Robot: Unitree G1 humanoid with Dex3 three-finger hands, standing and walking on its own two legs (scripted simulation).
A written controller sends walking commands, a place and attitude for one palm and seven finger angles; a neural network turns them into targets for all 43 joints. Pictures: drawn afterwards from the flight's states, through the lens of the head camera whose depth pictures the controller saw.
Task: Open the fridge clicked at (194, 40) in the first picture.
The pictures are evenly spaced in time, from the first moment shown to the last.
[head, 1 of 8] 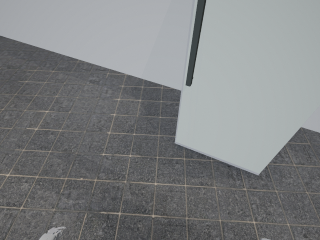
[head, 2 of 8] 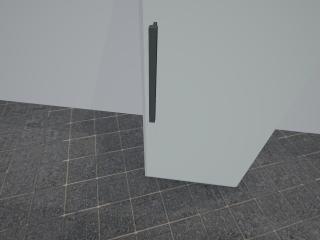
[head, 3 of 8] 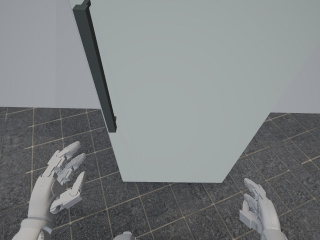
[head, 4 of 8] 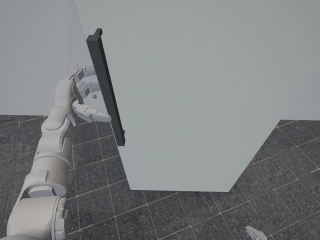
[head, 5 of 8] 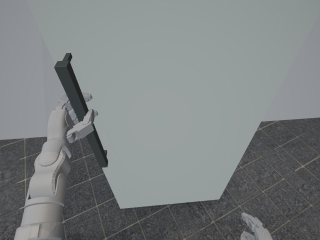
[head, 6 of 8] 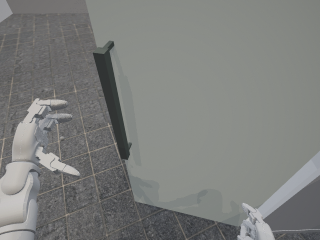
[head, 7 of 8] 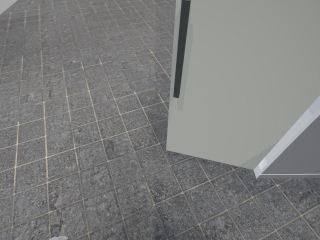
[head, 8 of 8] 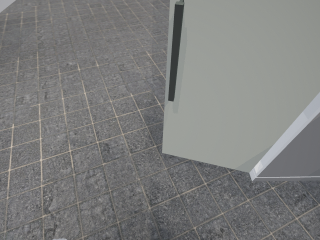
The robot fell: no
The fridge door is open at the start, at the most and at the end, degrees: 0 82 75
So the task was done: yes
